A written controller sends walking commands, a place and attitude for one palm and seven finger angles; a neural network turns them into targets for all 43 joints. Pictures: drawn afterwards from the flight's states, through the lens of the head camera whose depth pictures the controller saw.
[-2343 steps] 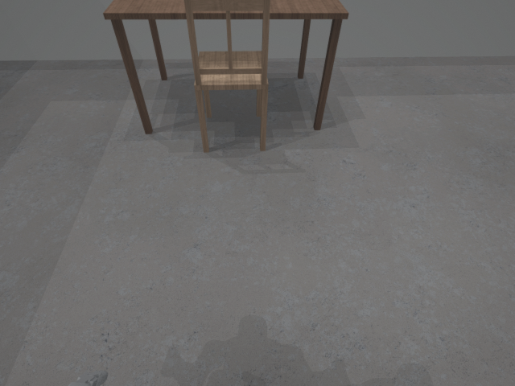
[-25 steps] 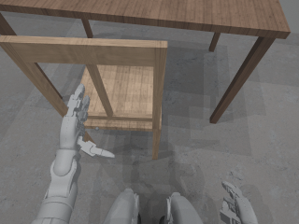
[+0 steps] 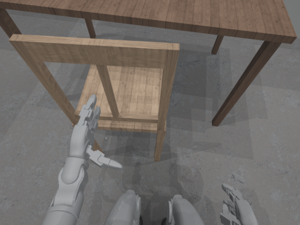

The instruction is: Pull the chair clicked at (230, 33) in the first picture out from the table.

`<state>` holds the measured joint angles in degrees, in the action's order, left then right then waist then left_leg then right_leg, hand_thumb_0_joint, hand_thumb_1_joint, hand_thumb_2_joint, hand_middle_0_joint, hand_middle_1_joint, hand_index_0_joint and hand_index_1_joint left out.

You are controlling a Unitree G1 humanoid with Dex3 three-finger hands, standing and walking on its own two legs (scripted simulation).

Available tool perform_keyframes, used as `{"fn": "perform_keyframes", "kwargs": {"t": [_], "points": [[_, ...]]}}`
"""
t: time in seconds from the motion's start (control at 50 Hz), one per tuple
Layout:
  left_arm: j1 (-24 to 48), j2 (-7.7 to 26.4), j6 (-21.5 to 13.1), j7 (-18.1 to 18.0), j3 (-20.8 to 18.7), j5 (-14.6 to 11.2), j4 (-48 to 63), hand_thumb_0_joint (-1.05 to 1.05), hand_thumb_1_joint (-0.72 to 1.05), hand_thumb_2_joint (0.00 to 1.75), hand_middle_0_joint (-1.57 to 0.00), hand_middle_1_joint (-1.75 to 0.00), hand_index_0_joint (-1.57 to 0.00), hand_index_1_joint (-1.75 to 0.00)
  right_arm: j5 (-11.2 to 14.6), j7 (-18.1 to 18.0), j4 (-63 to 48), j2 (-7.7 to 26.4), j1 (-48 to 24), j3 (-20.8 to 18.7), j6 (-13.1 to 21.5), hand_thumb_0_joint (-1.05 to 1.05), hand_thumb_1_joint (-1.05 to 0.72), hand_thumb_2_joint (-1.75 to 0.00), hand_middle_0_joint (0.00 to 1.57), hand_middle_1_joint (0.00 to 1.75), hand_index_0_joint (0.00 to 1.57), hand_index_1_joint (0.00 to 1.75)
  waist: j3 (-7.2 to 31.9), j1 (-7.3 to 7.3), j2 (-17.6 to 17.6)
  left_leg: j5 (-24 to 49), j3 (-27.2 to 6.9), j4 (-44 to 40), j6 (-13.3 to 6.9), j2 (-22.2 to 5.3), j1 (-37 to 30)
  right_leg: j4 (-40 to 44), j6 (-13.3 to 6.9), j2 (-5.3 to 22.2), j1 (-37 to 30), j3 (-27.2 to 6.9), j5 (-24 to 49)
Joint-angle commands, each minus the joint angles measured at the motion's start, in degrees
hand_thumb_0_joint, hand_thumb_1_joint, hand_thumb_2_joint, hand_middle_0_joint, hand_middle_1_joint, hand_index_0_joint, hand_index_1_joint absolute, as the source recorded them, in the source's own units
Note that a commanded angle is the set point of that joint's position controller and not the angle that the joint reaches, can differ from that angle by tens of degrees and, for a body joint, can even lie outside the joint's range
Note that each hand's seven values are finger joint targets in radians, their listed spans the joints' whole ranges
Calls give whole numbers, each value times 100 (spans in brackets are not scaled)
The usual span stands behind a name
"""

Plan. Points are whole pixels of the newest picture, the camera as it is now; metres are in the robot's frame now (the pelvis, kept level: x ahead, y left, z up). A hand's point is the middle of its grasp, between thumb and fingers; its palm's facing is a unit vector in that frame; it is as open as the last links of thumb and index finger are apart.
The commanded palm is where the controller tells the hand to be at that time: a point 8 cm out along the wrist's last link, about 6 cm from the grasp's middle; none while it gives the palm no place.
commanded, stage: aim the fingers beside a spindle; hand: left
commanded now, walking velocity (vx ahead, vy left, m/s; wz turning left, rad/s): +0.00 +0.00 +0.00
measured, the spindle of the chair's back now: (109, 93) +0.47 +0.15 +0.01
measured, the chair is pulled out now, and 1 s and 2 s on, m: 0.13 0.13 0.13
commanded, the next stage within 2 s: push the fingers through the gap in 1.76 s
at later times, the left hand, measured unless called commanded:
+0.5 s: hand (105, 131) +0.34 +0.14 +0.04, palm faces -0.02 -1.00 -0.04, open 16.9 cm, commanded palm +0.31 +0.19 +0.03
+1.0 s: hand (112, 137) +0.33 +0.12 +0.01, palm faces -0.04 -1.00 +0.00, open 16.9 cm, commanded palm +0.32 +0.19 +0.04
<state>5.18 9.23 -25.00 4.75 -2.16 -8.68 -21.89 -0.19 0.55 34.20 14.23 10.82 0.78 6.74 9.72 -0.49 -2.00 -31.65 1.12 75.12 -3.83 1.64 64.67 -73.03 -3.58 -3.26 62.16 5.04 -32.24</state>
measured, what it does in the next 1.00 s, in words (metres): stands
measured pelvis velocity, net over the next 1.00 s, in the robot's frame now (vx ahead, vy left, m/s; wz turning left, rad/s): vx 0.00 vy -0.01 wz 0.00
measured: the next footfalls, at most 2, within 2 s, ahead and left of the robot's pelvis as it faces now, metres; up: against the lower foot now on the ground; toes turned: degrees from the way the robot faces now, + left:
none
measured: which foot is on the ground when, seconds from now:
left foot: down 0.00-1.00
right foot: down 0.00-1.00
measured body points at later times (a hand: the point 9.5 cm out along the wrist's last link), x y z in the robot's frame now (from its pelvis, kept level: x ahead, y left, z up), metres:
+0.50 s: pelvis +0.00 +0.00 +0.00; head +0.10 +0.00 +0.44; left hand +0.33 +0.19 +0.05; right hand +0.17 -0.24 -0.11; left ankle +0.04 +0.08 -0.62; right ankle +0.02 -0.09 -0.62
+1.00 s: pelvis +0.00 -0.01 +0.00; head +0.11 +0.00 +0.44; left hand +0.33 +0.18 +0.02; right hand +0.17 -0.25 -0.11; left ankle +0.04 +0.08 -0.62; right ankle +0.02 -0.09 -0.62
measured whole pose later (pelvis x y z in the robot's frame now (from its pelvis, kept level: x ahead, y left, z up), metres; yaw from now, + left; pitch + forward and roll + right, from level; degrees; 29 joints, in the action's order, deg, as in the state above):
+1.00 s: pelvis +0.00 -0.01 +0.00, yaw +0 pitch +22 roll -2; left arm 5.3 8.7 -23.5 4.7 -2.3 -8.5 -20.7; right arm -0.3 0.2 33.6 14.1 10.8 0.6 7.2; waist 9.1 -1.5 -2.0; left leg -31.8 1.0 75.1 -3.2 1.4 65.1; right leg -73.2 -4.1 -3.6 62.8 5.1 -32.4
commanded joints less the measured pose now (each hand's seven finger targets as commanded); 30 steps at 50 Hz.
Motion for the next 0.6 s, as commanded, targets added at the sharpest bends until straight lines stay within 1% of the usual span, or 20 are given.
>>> {"fn": "perform_keyframes", "kwargs": {"t": [0.0, 0.02, 0.04, 0.08, 0.14, 0.18, 0.22, 0.28, 0.3, 0.32, 0.34, 0.36, 0.4, 0.44, 0.46, 0.48, 0.5, 0.52, 0.56, 0.58], "points": [[1758, 542, -780, -104, -123, -8, 1911, 0, -50, 30, -6, -8, -6, -8, -36, -95, -624, 818, -49, -321, 369, 0, -90, -90, 20, 30, 20, 30, 2199, -174, -220, 1489, -709, -986, 322, -87, -1994, 939, 125, 43, -678, -425, 1254], [1762, 703, -793, -172, -258, 45, 1875, 0, -50, 30, -6, -8, -6, -8, -54, -96, -582, 856, -24, -325, 373, 0, -90, -90, 20, 30, 20, 30, 2211, -162, -190, 1518, -741, -994, 330, -92, -1979, 908, 118, 28, -646, -417, 1229], [1598, 670, -777, -213, -274, 99, 1693, 0, -50, 30, -6, -8, -6, -8, -60, -86, -568, 846, -45, -329, 365, 0, -90, -90, 20, 30, 20, 30, 2181, -135, -222, 1516, -739, -1006, 350, -103, -1987, 890, 119, 33, -587, -397, 1212], [1382, 378, -617, -228, -44, 167, 1183, 0, -50, 30, -6, -8, -6, -8, -59, -49, -566, 830, -48, -303, 328, 0, -90, -90, 20, 30, 20, 30, 1859, -180, 5, 1255, -730, -1049, 328, -90, -1728, 944, 133, 42, -547, -361, 1048], [982, 406, -270, -165, -175, 181, 537, 0, -50, 30, -6, -8, -6, -8, -23, -31, -613, 860, 2, -304, 221, 0, -90, -90, 20, 30, 20, 30, 1749, -104, 237, 1153, -639, -1093, 312, -57, -1447, 999, 124, 39, -698, -356, 1035], [1098, 436, -147, -93, -199, 138, 601, 0, -50, 30, -6, -8, -6, -8, -4, -43, -689, 855, 17, -306, 160, 0, -90, -90, 20, 30, 20, 30, 1902, -79, 324, 1210, -563, -1061, 287, -30, -1359, 1028, 129, 51, -927, -419, 1165], [1194, 612, -169, -76, -379, 85, 823, 0, -50, 30, -6, -8, -6, -8, 2, -61, -761, 854, 5, -311, 147, 0, -90, -90, 20, 30, 20, 30, 2138, -25, 202, 1402, -538, -1016, 285, -22, -1437, 981, 121, 43, -1059, -451, 1363], [1736, 622, -517, -132, -314, -1, 1886, 0, -50, 30, -6, -8, -6, -8, -29, -65, -774, 788, -1, -333, 222, 0, -90, -90, 20, 30, 20, 30, 2749, -15, -213, 1983, -591, -972, 359, -46, -2070, 875, 120, 45, -1139, -452, 1792], [1668, 673, -632, -167, -342, -28, 2126, 0, -50, 30, -6, -8, -6, -8, -38, -56, -754, 782, -11, -335, 256, 0, -90, -90, 20, 30, 20, 30, 2790, 12, -349, 2085, -624, -990, 400, -60, -2235, 869, 109, 37, -1104, -441, 1808], [1566, 725, -699, -207, -361, -35, 2235, 0, -50, 30, -6, -8, -6, -8, -54, -57, -746, 803, 16, -334, 278, 0, -90, -90, 20, 30, 20, 30, 2808, -21, -281, 2270, -676, -999, 413, -80, -2313, 835, 103, 13, -1097, -395, 1886], [1392, 631, -729, -221, -284, -21, 2111, 0, -50, 30, -6, -8, -6, -8, -55, -46, -685, 788, -5, -330, 286, 0, -90, -90, 20, 30, 20, 30, 2624, -49, -229, 2261, -669, -991, 404, -86, -2282, 866, 114, 7, -1040, -402, 1884], [1290, 467, -727, -213, -124, -2, 1914, 0, -50, 30, -6, -8, -6, -8, -57, -32, -636, 775, -1, -321, 286, 0, -90, -90, 20, 30, 20, 30, 2371, -150, -46, 2099, -664, -985, 363, -91, -2110, 919, 136, 13, -1000, -392, 1813], [984, 361, -571, -143, -35, 71, 1231, 0, -50, 30, -6, -8, -6, -8, -43, -30, -575, 795, 10, -309, 258, 0, -90, -90, 20, 30, 20, 30, 1862, -239, 329, 1570, -590, -966, 272, -69, -1507, 1021, 162, 25, -1006, -444, 1552], [795, 362, -354, -31, -85, 111, 549, 0, -50, 30, -6, -8, -6, -8, -2, -39, -545, 813, 35, -300, 217, 0, -90, -90, 20, 30, 20, 30, 1467, -239, 528, 1197, -503, -959, 241, -38, -1084, 1118, 171, 59, -946, -513, 1275], [662, 325, -231, 30, -92, 94, 320, 0, -50, 30, -6, -8, -6, -8, 15, -42, -585, 823, 46, -294, 188, 0, -90, -90, 20, 30, 20, 30, 1355, -201, 609, 1050, -471, -971, 229, -18, -928, 1172, 176, 75, -984, -549, 1133], [827, 307, -148, 96, -51, 69, 271, 0, -50, 30, -6, -8, -6, -8, 38, -56, -618, 830, 28, -286, 173, 0, -90, -90, 20, 30, 20, 30, 1302, -237, 595, 927, -446, -953, 215, -6, -849, 1225, 183, 99, -962, -593, 1003], [964, 463, -108, 126, -219, 28, 282, 0, -50, 30, -6, -8, -6, -8, 47, -78, -633, 848, 33, -291, 161, 0, -90, -90, 20, 30, 20, 30, 1392, -191, 620, 872, -435, -941, 210, -3, -807, 1254, 182, 113, -1021, -647, 908], [1091, 646, -136, 132, -404, -1, 430, 0, -50, 30, -6, -8, -6, -8, 49, -100, -665, 853, 21, -290, 165, 0, -90, -90, 20, 30, 20, 30, 1515, -126, 457, 947, -407, -919, 212, 3, -843, 1228, 165, 109, -1097, -692, 968], [1591, 887, -366, 91, -620, -70, 1232, 0, -50, 30, -6, -8, -6, -8, 19, -124, -740, 804, -34, -303, 206, 0, -90, -90, 20, 30, 20, 30, 2229, 3, 65, 1291, -403, -880, 232, 10, -1209, 1097, 146, 121, -1329, -730, 1318], [1809, 942, -533, 43, -644, -81, 1685, 0, -50, 30, -6, -8, -6, -8, 0, -128, -764, 779, -52, -306, 247, 0, -90, -90, 20, 30, 20, 30, 2536, 32, -269, 1526, -415, -878, 259, 4, -1536, 1023, 134, 106, -1352, -705, 1540]]}}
